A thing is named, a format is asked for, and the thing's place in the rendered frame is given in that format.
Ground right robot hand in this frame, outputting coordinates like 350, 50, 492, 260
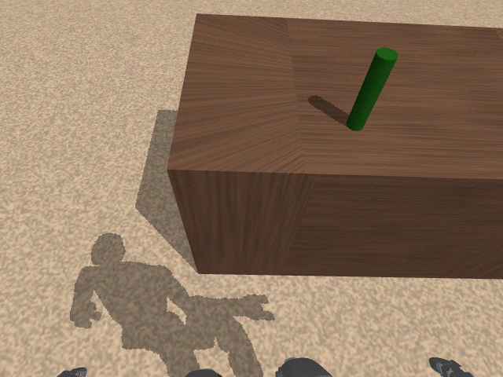
429, 357, 474, 377

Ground can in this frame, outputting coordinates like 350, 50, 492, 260
347, 48, 398, 131

